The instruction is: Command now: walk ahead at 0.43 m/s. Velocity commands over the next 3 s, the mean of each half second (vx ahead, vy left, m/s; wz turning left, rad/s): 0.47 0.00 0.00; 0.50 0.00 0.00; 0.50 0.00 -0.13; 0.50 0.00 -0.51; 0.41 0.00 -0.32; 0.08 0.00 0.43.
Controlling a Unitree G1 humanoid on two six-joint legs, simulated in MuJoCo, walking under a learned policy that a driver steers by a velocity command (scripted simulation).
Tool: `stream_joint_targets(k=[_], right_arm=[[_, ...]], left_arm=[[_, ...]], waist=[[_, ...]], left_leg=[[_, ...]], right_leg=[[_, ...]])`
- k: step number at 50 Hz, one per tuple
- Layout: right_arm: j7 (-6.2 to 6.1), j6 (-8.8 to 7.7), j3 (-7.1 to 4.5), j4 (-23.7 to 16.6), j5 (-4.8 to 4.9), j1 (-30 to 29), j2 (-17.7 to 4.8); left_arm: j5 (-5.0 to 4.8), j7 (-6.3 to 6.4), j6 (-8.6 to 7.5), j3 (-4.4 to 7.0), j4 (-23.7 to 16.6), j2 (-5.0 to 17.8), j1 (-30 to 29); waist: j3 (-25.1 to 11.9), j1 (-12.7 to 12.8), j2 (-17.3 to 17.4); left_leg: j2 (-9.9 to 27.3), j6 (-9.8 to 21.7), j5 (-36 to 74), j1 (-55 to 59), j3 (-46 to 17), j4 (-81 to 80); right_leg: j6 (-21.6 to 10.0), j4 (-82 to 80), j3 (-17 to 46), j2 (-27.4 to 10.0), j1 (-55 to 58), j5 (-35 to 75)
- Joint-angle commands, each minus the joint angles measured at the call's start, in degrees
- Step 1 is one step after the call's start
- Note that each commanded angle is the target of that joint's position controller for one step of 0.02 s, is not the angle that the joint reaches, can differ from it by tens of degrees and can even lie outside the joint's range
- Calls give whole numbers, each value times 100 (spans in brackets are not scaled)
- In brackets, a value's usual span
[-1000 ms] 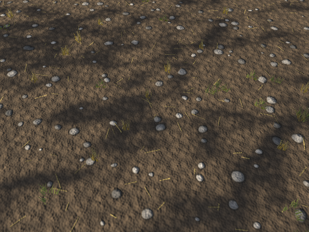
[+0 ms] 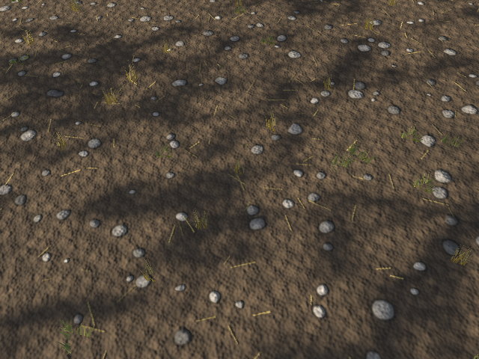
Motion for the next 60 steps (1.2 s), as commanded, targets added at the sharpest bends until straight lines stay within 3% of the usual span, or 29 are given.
stream_joint_targets(k=[1, 4, 7, 9, 11, 12, 13, 14, 15, 16, 17, 19, 22, 25, 29, 33, 36, 38, 39, 40, 41, 42, 43, 44, 45, 47, 49, 55, 60], right_arm=[[60, -63, 88, -609, 2, -1090, 38], [131, -67, 123, -773, 40, -1547, -40], [214, -112, 108, -919, 51, -1725, -183], [228, -140, 1, -861, 36, -1319, -430], [154, -104, -246, -377, 61, 340, -851], [84, -65, -352, -150, -17, 1403, -1251], [147, -54, -358, 6, -74, 1711, -1448], [162, -76, -200, -4, -41, 1421, -887], [153, -115, -131, -83, -34, 842, -680], [166, -159, -84, -191, -64, 326, -565], [193, -194, -49, -211, -133, 83, -425], [220, -227, 14, -111, -184, 23, -224], [126, -245, -8, 72, -145, 318, -440], [-7, -199, -33, 167, -144, 668, -615], [-72, -146, -33, 278, -77, 1123, -725], [-88, -34, -55, 484, -29, 1588, -767], [-113, 72, -114, 506, -27, 1548, -879], [-111, 141, -102, 426, -58, 1310, -871], [-113, 146, -10, 304, -132, 1315, -682], [-42, 24, 208, 231, -163, 2027, 46], [-7, -133, 178, 339, -59, 1934, -173], [19, -231, 32, 169, 109, 1346, -713], [-3, -265, 25, 74, 142, 953, -744], [-45, -240, -1, 59, 68, 765, -679], [-74, -161, -34, 86, 4, 834, -598], [-86, -13, -8, 144, -36, 1018, -312], [-105, 51, -23, 42, -69, 803, -300], [-33, -16, 6, -369, -97, -483, -194], [103, -73, 63, -662, -35, -1272, -209]], left_arm=[[11, 106, 5, 143, -242, 990, 173], [-54, 129, 3, 179, -196, 1053, 372], [-113, 141, 39, 237, -177, 1103, 345], [-85, 141, 90, 299, -244, 1241, 179], [-16, 133, 181, 296, -347, 1235, -5], [81, 119, 181, 203, -504, 1023, 44], [0, 35, 52, -32, -490, 75, 841], [-172, 8, -122, 107, -518, 687, 284], [-323, 3, -221, 211, -766, 1021, -331], [-298, 53, -261, 221, -834, 1053, -630], [-211, 96, -237, 279, -843, 1026, -731], [-165, 108, -86, 291, -828, 777, -488], [-118, 131, 49, 316, -1035, 748, -881], [-48, 114, 39, 329, -1331, 802, -1666], [-79, 10, -28, 244, -1572, 668, -2548], [-138, -128, -62, 198, -1837, 720, -3162], [-149, -218, -106, 249, -1926, 927, -3046], [-139, -198, -118, 446, -1606, 1284, -1857], [-89, -149, -108, 580, -1321, 1649, -731], [-5, -133, -65, 726, -1159, 2250, -51], [-38, -153, -51, 578, -1145, 1759, -20], [-71, -144, -67, 465, -1231, 1441, -574], [-56, -135, -71, 399, -1373, 1244, -1111], [-18, -157, -81, 342, -1418, 1068, -1464], [28, -176, -108, 298, -1425, 929, -1631], [28, -202, -139, 300, -1337, 931, -1579], [22, -154, -161, 342, -1225, 1105, -1376], [-40, 16, -83, 357, -997, 1240, -833], [-98, 51, 26, 393, -708, 1293, -310]], waist=[[755, 76, -649], [930, 129, -708], [939, -35, -697], [509, -371, -836], [-550, -1207, -896], [-1366, -1482, -221], [-2324, -937, 1460], [-1762, -1114, 918], [-818, -944, 691], [-422, -733, 73], [-195, -542, -67], [-153, -247, 171], [206, -208, 161], [396, -393, 38], [455, -688, 41], [580, -855, 50], [412, -628, 188], [-325, 35, 270], [-1155, 438, 8], [-2044, 211, -1401], [-2352, 293, -1474], [-1360, 210, -1150], [-785, 47, -750], [-362, -124, -460], [-197, -328, -536], [-119, -488, -598], [33, -516, -527], [322, -185, -494], [559, 37, -455]], left_leg=[[-79, -144, 659, -584, 162, -1136], [-196, -92, 998, -232, 239, -1760], [-217, 131, 870, -120, 131, -2143], [-450, 321, 563, 630, 259, -2186], [-690, 623, 472, 2818, 387, -2159], [462, 989, 51, 4685, -1008, -2038], [1779, 1921, -1656, 6171, -4014, -3043], [1563, 1630, -2056, 5670, -4365, -3684], [1426, 1375, -1587, 4788, -3439, -3782], [1249, 1261, -692, 3842, -2701, -3916], [1050, 1194, -55, 3140, -2124, -4037], [762, 1166, 205, 2515, -1519, -4327], [718, 1281, 330, 2122, -1113, -4671], [674, 1229, 517, 2358, -904, -4775], [469, 999, 725, 2558, -439, -4749], [791, 964, 842, 3433, -471, -4423], [1032, 817, 1697, 3989, -523, -3913], [719, 608, 3421, 3834, -231, -2524], [407, 425, 2721, 2884, -1, -1009], [-617, -28, -4, 447, 220, 1326], [-780, 20, -2451, -372, -636, 2194], [-403, 147, -2183, -887, -704, 2511], [-69, 194, -1614, -810, -537, 2303], [140, 168, -1204, -573, -438, 1897], [318, 153, -918, -190, -472, 1554], [373, 80, -691, 178, -405, 1251], [408, -20, -316, -90, -366, 833], [212, -146, 1374, -301, -149, -1300], [43, -33, 1258, -463, -102, -2107]], right_leg=[[-667, -743, 777, -1230, -263, 1649], [-711, -862, 638, -1344, -327, 1618], [-628, -612, 543, -1583, 194, 2209], [-506, 52, 429, -1646, 498, 3954], [-256, 2012, 151, -1313, 36, 5256], [-106, 3878, 21, -964, -1417, 3329], [197, 5849, 356, 206, -3331, -1417], [37, 6538, 1031, -13, -3925, -1685], [-65, 6620, 835, -296, -4292, -1190], [-82, 6357, 720, -611, -4001, -606], [-60, 6064, 654, -803, -3710, -279], [-41, 5677, 672, -1010, -3172, -60], [120, 5028, 534, -1133, -3496, 221], [283, 3939, 471, -1139, -4077, 1177], [292, 2466, 151, -817, -3725, 2179], [192, 1863, 175, -692, -3919, 1935], [-33, 1617, 134, -552, -3597, 1269], [-296, 1474, -169, -189, -1901, 1138], [-605, 1714, 415, -734, -133, 1260], [-1565, 1368, 3095, -2216, 2191, 406], [-1718, 491, 4482, -2482, 2390, -192], [-1361, 407, 3621, -2268, 1613, -304], [-1169, 273, 2779, -2035, 690, 105], [-1065, 62, 2182, -1797, -138, 599], [-948, -130, 1743, -1573, -662, 894], [-986, -394, 1348, -1415, -1122, 1255], [-1064, -551, 1081, -1393, -1175, 1628], [-845, -719, 486, -1166, -912, 1677], [-821, -480, 479, -1472, -42, 1707]])
Next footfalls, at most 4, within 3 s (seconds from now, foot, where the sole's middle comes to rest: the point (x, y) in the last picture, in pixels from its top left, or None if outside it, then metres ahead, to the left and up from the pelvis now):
0.22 left None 0.32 0.14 -0.78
0.78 right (309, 321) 0.63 -0.09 -0.78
1.32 left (236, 230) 0.95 0.14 -0.78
1.88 right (316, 175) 1.20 -0.14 -0.78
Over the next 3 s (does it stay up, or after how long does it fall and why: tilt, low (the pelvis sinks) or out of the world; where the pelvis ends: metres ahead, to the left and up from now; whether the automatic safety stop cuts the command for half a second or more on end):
stays up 1.45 -0.17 0.00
